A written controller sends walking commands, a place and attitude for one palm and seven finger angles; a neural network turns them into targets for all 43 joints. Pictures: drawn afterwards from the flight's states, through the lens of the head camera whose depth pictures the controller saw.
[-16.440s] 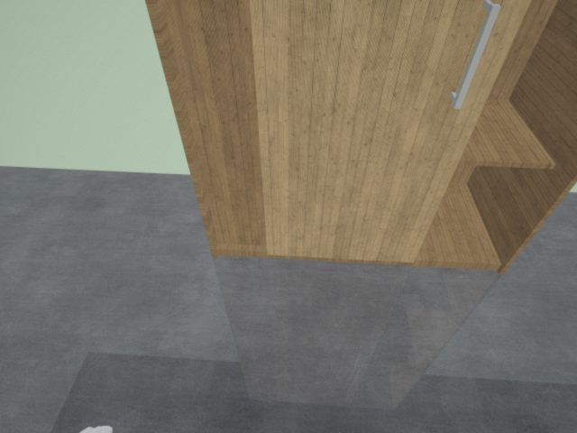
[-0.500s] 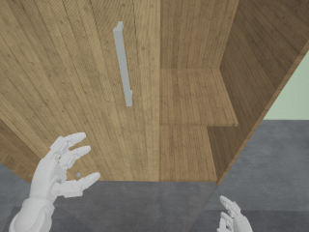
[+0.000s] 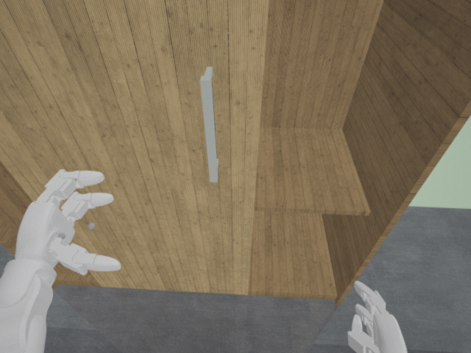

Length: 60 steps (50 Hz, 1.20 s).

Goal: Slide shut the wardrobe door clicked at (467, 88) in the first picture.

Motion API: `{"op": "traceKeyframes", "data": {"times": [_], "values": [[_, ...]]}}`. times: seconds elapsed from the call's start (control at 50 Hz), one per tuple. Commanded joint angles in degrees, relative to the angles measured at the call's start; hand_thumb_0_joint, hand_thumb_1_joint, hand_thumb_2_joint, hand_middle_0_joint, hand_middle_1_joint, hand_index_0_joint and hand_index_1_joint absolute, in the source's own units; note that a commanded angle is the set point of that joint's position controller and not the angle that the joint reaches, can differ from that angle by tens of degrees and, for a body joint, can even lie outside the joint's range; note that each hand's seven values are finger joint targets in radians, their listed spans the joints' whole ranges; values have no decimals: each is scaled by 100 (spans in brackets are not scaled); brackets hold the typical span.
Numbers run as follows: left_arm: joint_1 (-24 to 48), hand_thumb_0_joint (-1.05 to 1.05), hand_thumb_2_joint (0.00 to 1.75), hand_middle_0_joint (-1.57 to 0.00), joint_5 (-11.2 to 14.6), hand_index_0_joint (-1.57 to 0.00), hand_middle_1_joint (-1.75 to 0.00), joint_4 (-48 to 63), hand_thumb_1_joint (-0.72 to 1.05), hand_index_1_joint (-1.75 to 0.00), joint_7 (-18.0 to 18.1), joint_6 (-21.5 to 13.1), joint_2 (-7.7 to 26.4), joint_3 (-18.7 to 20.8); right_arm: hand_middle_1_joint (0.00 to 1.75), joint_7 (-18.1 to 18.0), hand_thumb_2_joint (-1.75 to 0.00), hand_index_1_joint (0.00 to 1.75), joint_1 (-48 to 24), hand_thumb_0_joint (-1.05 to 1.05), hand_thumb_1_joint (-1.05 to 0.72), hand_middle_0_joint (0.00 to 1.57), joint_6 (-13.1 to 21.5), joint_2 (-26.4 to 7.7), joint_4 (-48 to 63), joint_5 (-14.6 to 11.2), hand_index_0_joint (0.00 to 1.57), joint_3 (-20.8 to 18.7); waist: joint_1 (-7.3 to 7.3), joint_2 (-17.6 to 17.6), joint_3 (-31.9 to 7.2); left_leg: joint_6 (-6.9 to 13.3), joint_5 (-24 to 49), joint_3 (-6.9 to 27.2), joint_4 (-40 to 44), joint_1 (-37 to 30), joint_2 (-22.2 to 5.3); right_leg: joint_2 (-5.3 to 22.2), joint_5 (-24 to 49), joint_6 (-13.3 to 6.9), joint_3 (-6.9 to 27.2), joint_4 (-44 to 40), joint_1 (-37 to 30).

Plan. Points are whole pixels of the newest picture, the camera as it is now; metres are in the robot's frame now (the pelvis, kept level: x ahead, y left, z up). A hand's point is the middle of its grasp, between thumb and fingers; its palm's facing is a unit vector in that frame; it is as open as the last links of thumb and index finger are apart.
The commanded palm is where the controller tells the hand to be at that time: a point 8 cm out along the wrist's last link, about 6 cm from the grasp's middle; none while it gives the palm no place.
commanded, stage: raise the hand with hooked fingers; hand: left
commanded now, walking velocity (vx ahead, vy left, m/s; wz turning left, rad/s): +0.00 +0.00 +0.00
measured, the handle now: (211, 130) +0.47 +0.11 +0.15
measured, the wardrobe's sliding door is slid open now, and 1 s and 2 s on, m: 0.37 0.37 0.37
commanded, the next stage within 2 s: move the hooked fingers beside the handle in 0.80 s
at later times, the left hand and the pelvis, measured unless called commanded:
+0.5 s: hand (73, 187) +0.28 +0.27 +0.18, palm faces +0.12 -0.99 -0.06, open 14.0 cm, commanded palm +0.25 +0.31 +0.17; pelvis +0.00 -0.01 +0.01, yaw +0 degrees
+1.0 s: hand (79, 190) +0.27 +0.26 +0.18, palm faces +0.14 -0.99 -0.05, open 14.0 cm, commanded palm +0.25 +0.29 +0.17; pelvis -0.01 -0.02 +0.01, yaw +0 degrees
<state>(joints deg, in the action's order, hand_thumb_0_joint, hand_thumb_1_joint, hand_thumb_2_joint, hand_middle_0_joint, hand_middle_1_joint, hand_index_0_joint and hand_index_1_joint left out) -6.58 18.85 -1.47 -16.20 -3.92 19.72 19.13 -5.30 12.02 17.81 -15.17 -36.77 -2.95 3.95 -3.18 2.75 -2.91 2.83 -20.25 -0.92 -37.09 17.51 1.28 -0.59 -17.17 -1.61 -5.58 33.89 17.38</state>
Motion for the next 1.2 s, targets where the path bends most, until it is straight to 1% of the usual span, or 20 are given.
{"op": "traceKeyframes", "data": {"times": [0.0, 0.06, 0.12, 0.26, 0.28, 0.36, 0.48, 0.52, 0.56, 0.58, 0.68, 0.74, 0.82, 0.84, 0.98, 1.02, 1.06, 1.1, 1.14, 1.18], "values": [[1598, 0, 30, -30, 107, -30, -120, 1055, -50, -120, -198, -59, 1352, 688, 30, -88, -90, 30, -504, 0, -90, 20, 280, -715, 782, -46, 20, -270, 65, 157, -713, -184, 1607, 450, 881, -453, -179, 15, 1284, -11, 190, -520, -444], [1993, 0, 30, -30, 115, -30, -120, 910, -50, -120, -266, 94, 1490, 774, 30, -104, -90, 30, -566, 0, -90, 20, 253, -692, 750, -58, 20, -226, 81, 207, -576, -188, 1504, 507, 997, -560, -179, -2, 1163, -26, 192, -646, -411], [2265, 0, 30, -30, 121, -30, -120, 828, -50, -120, -346, 215, 1723, 959, 30, -127, -90, 30, -599, 0, -90, 20, 219, -698, 753, -59, 20, -211, 56, 132, -800, -181, 1597, 523, 1057, -715, -178, 3, 1238, -20, 206, -699, -545], [2939, 0, 30, -30, 131, -30, -120, 481, -50, -120, -566, 479, 2120, 1161, 30, -128, -90, 30, -689, 0, -90, 20, 107, -715, 730, -98, 20, -177, 52, 390, -793, -160, 1702, 486, 1134, -799, -147, 25, 1385, -55, 266, -870, -723], [3064, 0, 30, -30, 138, -30, -120, 429, -50, -120, -585, 511, 2206, 1213, 30, -132, -90, 30, -702, 0, -90, 20, 95, -715, 745, -104, 20, -177, 55, 297, -797, -154, 1644, 508, 1150, -805, -154, 25, 1333, -54, 281, -902, -719], [2556, 0, 30, -30, 190, -30, -120, 71, -50, -120, -673, 626, 1891, 1057, 30, -70, -90, 30, -665, 0, -90, 20, 63, -740, 766, -124, 20, -208, 19, 53, -724, -146, 1724, 473, 1124, -691, -154, 36, 1456, -53, 269, -868, -724], [2629, 0, 30, -30, 184, -30, -120, 585, -50, -120, -514, 518, 2153, 1347, 30, -33, -90, 30, -697, 0, -90, 20, 56, -742, 796, -94, 20, -265, -14, 130, -950, -127, 1856, 395, 1109, -789, -155, 37, 1564, -32, 295, -861, -827], [2714, 0, 30, -30, 164, -30, -120, 711, -50, -120, -444, 441, 2210, 1420, 30, -44, -90, 30, -702, 0, -90, 20, 76, -725, 790, -85, 20, -267, -29, 309, -1009, -130, 1917, 377, 1116, -868, -147, 44, 1610, -42, 309, -855, -852], [2766, 0, 30, -30, 138, -30, -120, 669, -50, -120, -378, 396, 2155, 1352, 30, -56, -90, 30, -696, 0, -90, 20, 77, -706, 742, -76, 20, -257, 14, 403, -794, -124, 1756, 355, 1156, -836, -156, 44, 1469, -39, 327, -936, -748], [2722, 0, 30, -30, 137, -30, -120, 515, -50, -120, -373, 405, 2119, 1352, 30, -74, -90, 30, -670, 0, -90, 20, 79, -725, 726, -76, 20, -262, 24, 199, -736, -115, 1697, 368, 1178, -761, -157, 41, 1428, -34, 315, -938, -775], [2796, 0, 30, -30, 117, -30, -120, 522, -50, -120, -443, 405, 2056, 1247, 30, -100, -90, 30, -722, 0, -90, 20, 99, -710, 712, -90, 20, -261, 43, 328, -765, -92, 1622, 322, 1185, -828, -148, 68, 1430, -30, 376, -992, -828], [2625, 0, 30, -30, 145, -30, -120, 349, -50, -120, -483, 433, 2043, 1262, 30, -97, -90, 30, -708, 0, -90, 20, 88, -717, 679, -88, 20, -261, 31, 79, -718, -75, 1573, 293, 1157, -770, -158, 69, 1400, -7, 401, -1029, -826], [2690, 0, 30, -30, 179, -30, -120, 341, -50, -120, -527, 483, 2019, 1250, 30, -97, -90, 30, -747, 0, -90, 20, 82, -717, 692, -106, 20, -263, 41, 183, -760, -77, 1547, 282, 1137, -741, -133, 107, 1433, -2, 431, -1008, -835], [2651, 0, 30, -30, 177, -30, -120, 305, -50, -120, -502, 472, 2073, 1304, 30, -91, -90, 30, -750, 0, -90, 20, 71, -724, 674, -90, 20, -265, 25, 29, -708, -77, 1518, 266, 1107, -672, -154, 118, 1386, 2, 462, -1029, -857], [3477, 0, 30, -30, 84, -30, -120, 244, -50, -120, -362, 373, 1744, 782, 30, -148, -90, 30, -772, 0, -90, 20, 101, -702, 605, -127, 20, -242, 195, 181, -519, -66, 1033, 336, 1210, -713, -143, 96, 795, 13, 459, -1136, -552], [3489, 0, 30, -30, 30, -30, -120, 151, -50, -120, -300, 373, 1774, 789, 30, -168, -90, 30, -773, 0, -90, 20, 100, -715, 610, -119, 20, -249, 155, 178, -664, -66, 1018, 344, 1225, -722, -136, 111, 753, 9, 470, -1117, -626], [3573, 0, 30, -30, -7, -30, -120, -164, -50, -120, -230, 386, 1903, 872, 30, -171, -90, 30, -750, 0, -90, 20, 55, -735, 549, -121, 20, -256, 168, -108, -523, -59, 918, 336, 1221, -550, -149, 132, 593, 27, 519, -1185, -630], [3745, 0, 30, -30, -40, -30, -120, -179, -50, -120, -193, 360, 1932, 901, 30, -165, -90, 30, -782, 0, -90, 20, 55, -719, 581, -113, 20, -259, 129, 86, -740, -62, 1022, 307, 1185, -603, -132, 163, 730, 16, 575, -1137, -749], [3706, 0, 30, -30, -64, -30, -120, -347, -50, -120, -155, 328, 2019, 977, 30, -144, -90, 30, -746, 0, -90, 20, 20, -718, 570, -106, 20, -263, 103, -22, -829, -66, 1134, 266, 1142, -550, -145, 169, 857, 27, 603, -1113, -848], [3891, 0, 30, -30, -82, -30, -120, -295, -50, -120, -143, 260, 1981, 934, 30, -124, -90, 30, -746, 0, -90, 20, 23, -705, 597, -109, 20, -259, 111, 107, -939, -67, 1267, 258, 1151, -557, -130, 175, 1068, 17, 586, -1049, -941]]}}
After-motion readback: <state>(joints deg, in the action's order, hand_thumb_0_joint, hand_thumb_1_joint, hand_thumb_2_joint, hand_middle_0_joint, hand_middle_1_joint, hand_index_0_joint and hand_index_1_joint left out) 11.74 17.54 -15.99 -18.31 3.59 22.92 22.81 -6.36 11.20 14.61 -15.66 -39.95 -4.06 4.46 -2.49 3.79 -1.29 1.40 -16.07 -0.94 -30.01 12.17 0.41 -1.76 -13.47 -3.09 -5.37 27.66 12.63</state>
